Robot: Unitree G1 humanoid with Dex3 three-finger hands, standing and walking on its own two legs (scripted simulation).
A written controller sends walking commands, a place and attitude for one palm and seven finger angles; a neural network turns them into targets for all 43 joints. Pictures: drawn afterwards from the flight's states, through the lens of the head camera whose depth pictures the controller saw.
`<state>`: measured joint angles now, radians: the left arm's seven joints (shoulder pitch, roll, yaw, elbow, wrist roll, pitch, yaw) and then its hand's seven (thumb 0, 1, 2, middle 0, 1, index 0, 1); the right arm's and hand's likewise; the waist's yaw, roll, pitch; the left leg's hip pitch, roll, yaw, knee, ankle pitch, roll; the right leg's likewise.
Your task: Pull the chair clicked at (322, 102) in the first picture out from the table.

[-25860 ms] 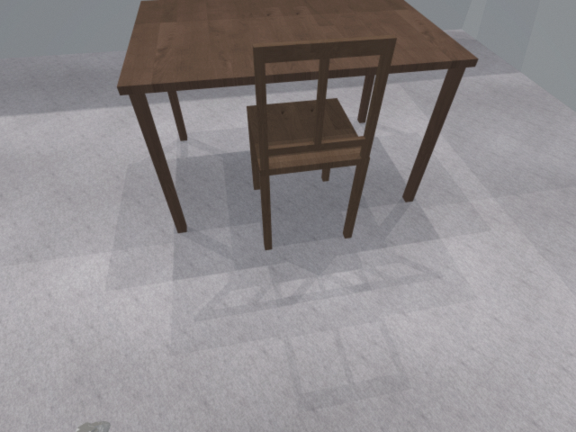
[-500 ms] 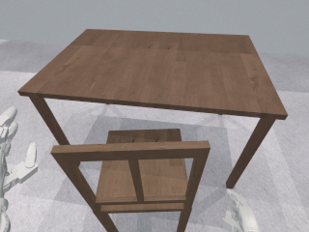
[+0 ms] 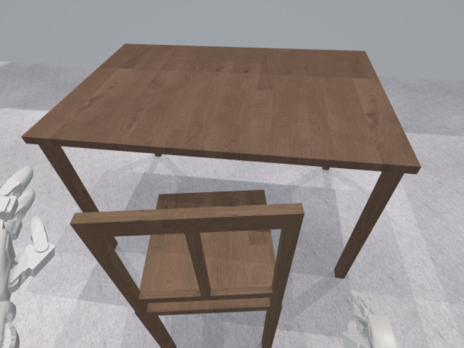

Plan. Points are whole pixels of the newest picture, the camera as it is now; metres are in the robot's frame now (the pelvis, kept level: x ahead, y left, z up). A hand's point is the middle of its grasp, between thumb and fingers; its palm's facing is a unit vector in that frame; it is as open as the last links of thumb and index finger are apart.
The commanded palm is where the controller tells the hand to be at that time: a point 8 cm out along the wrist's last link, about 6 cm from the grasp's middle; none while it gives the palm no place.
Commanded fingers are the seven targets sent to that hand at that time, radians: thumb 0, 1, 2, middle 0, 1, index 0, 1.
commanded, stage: step back with the hand held close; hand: left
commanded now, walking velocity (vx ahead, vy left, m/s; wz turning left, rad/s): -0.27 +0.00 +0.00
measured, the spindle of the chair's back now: (199, 265) +0.30 +0.12 -0.09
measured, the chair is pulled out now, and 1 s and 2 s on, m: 0.20 0.20 0.20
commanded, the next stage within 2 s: stop stepping back and stand still in 1.66 s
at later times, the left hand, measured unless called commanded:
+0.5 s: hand (20, 276) +0.15 +0.29 +0.15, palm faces +0.37 -0.79 -0.49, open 7.4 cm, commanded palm +0.09 +0.33 +0.17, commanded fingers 0.00 0.90 0.90 -0.20 -0.30 -0.20 -0.30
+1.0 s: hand out of the picture +0.11 +0.29 +0.16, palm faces +0.41 -0.76 -0.50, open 7.4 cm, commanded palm +0.04 +0.33 +0.17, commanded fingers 0.00 0.90 0.90 -0.20 -0.30 -0.20 -0.30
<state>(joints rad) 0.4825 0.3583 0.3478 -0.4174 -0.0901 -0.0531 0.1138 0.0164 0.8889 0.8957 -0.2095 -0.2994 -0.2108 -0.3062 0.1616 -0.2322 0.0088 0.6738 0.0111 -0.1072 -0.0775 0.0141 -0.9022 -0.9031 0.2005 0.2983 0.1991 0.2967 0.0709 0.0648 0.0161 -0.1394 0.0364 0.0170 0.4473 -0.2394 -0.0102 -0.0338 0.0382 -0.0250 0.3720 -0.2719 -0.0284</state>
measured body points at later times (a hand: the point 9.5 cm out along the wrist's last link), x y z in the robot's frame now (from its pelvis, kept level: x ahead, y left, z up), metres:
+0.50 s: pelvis -0.06 +0.03 -0.01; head -0.04 +0.02 +0.44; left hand +0.12 +0.33 +0.18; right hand +0.13 -0.21 -0.09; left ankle +0.00 +0.13 -0.74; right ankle -0.04 -0.10 -0.74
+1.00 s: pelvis -0.10 +0.03 -0.02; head -0.07 +0.04 +0.43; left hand +0.08 +0.33 +0.19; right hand +0.09 -0.21 -0.09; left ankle +0.00 +0.13 -0.74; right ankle -0.04 -0.10 -0.74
